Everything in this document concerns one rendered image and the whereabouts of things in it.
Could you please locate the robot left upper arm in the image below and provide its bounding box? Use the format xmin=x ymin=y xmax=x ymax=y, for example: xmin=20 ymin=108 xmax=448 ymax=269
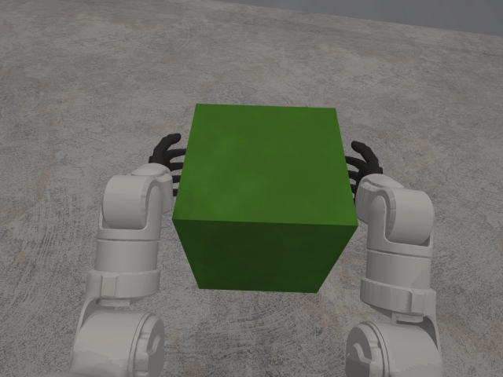
xmin=40 ymin=309 xmax=165 ymax=377

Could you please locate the right robot forearm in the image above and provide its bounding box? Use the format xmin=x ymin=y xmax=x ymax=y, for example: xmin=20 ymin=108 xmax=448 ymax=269
xmin=354 ymin=174 xmax=444 ymax=377

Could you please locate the robot right upper arm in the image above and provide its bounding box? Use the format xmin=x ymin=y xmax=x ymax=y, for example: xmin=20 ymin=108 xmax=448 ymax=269
xmin=345 ymin=321 xmax=443 ymax=377

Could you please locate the robot right hand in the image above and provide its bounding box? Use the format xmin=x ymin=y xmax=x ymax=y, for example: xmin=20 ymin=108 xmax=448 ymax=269
xmin=345 ymin=141 xmax=383 ymax=203

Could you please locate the robot left hand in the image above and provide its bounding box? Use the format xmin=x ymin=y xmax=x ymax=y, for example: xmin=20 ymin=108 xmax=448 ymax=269
xmin=149 ymin=134 xmax=186 ymax=196

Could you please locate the left robot forearm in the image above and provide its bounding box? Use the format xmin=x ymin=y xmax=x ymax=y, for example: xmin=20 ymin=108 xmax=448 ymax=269
xmin=69 ymin=163 xmax=174 ymax=368

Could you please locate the carton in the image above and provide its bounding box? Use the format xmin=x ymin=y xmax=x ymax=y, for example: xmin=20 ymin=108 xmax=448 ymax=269
xmin=172 ymin=104 xmax=358 ymax=293

